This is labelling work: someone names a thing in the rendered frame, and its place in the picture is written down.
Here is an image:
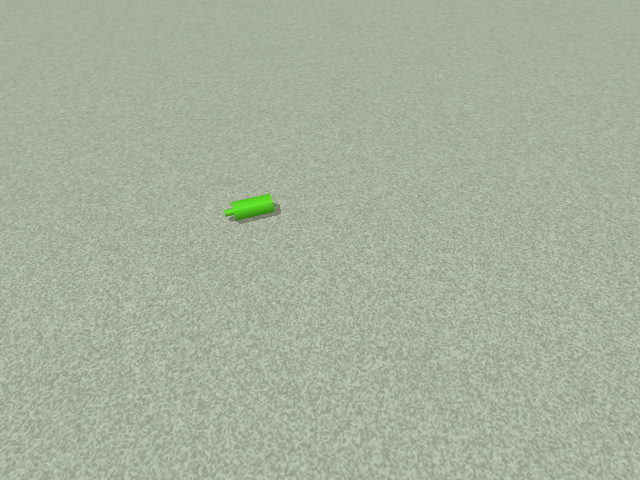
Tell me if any bottle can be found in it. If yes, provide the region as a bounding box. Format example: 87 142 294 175
224 194 274 221

